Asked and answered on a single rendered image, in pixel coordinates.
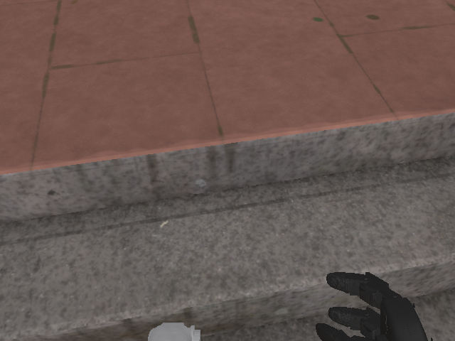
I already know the robot left thigh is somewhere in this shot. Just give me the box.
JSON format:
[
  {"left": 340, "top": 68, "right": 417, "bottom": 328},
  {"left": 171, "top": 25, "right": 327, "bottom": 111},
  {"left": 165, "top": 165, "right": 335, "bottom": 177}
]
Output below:
[{"left": 148, "top": 323, "right": 200, "bottom": 341}]

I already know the right robot hand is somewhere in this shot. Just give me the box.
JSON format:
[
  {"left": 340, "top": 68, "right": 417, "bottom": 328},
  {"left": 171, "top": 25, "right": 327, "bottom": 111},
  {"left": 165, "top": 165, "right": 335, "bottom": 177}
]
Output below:
[{"left": 316, "top": 272, "right": 433, "bottom": 341}]

